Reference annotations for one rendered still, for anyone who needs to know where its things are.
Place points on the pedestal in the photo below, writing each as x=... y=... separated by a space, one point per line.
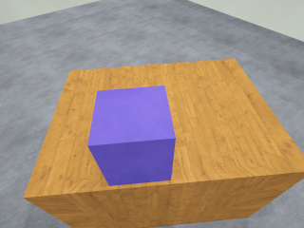
x=232 y=155

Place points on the carton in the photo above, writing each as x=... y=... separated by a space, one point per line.
x=132 y=136

